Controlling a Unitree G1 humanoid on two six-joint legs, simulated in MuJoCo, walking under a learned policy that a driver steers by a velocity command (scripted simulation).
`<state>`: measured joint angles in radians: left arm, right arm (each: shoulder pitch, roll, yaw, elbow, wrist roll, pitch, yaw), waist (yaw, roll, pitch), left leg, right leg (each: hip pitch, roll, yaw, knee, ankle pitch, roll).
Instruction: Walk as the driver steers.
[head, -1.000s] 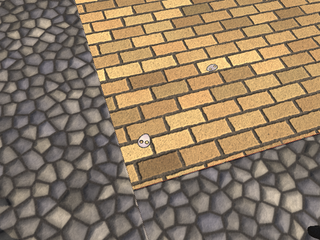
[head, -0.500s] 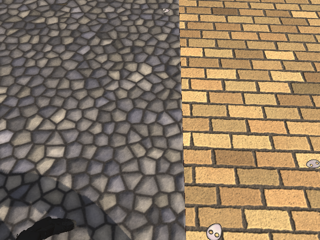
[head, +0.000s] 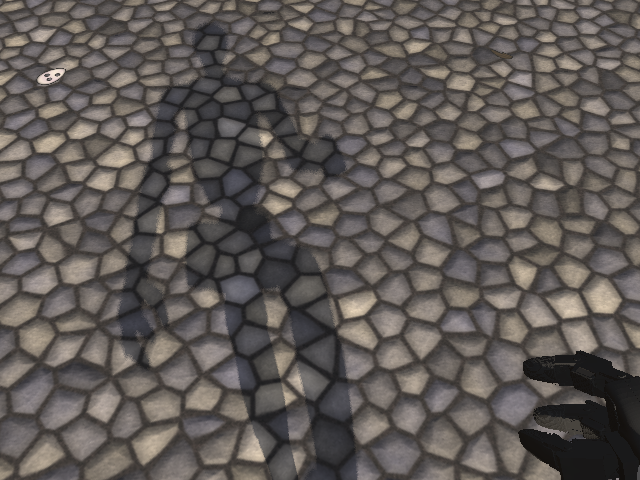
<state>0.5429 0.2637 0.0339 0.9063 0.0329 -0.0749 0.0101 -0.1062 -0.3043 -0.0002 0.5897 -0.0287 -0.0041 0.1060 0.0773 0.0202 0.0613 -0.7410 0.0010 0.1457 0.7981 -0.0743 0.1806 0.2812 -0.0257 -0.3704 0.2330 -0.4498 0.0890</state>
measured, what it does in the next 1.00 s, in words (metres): walks ahead, turning left: left foot, then right foot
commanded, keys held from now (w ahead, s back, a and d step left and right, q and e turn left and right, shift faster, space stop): w+q+shift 0.08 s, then w+shift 0.16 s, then shift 0.34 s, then q+shift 0.42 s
